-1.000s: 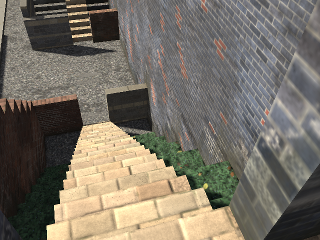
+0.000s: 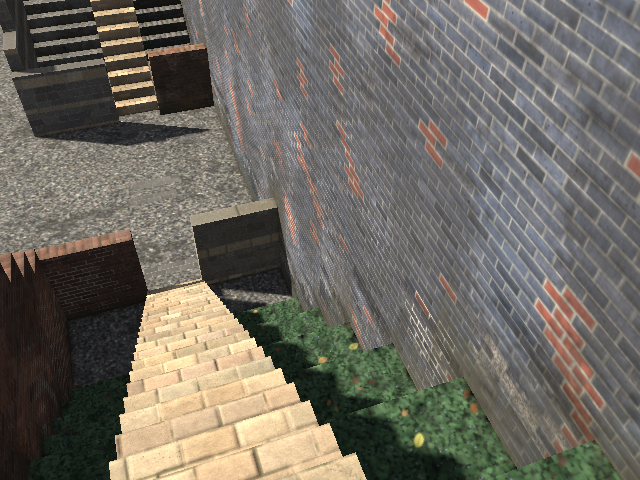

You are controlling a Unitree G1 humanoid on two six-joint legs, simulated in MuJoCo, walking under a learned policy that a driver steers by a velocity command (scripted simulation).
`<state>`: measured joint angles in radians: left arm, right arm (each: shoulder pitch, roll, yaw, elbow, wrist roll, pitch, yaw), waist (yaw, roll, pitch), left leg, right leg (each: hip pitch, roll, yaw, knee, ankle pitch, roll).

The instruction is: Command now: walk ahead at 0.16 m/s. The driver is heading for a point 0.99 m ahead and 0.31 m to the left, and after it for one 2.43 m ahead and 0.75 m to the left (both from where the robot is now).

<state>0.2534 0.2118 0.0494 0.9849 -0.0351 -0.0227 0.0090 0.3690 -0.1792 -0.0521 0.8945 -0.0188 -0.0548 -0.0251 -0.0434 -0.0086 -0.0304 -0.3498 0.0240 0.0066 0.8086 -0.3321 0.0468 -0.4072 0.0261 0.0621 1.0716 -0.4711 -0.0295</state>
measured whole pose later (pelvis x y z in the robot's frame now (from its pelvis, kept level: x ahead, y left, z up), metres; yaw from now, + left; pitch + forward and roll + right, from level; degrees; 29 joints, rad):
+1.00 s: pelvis +0.16 -0.02 -0.03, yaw +2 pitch +1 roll +2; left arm 0.10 0.23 0.05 0.89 -0.04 -0.08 -0.03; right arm 0.73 -0.15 -0.05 1.05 0.03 -0.07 -0.06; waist -0.12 -0.01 0.00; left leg -0.10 0.02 -0.03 0.79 -0.72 -0.04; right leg -0.67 -0.07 0.04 0.88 0.11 -0.06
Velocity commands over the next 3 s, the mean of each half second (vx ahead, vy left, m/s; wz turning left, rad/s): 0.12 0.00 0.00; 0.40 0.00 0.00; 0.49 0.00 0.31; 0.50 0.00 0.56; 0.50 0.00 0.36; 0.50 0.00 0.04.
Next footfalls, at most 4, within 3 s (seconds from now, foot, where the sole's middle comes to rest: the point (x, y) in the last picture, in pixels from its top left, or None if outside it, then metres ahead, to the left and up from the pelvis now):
0.18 right None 0.10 -0.12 -0.75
1.12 right None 0.31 -0.15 -0.96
1.62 left None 0.45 0.11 -1.18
2.28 right None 0.73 0.02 -1.39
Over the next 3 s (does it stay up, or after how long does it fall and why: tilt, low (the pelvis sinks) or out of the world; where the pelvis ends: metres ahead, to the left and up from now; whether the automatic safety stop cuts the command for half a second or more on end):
stays up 0.79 0.26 -0.60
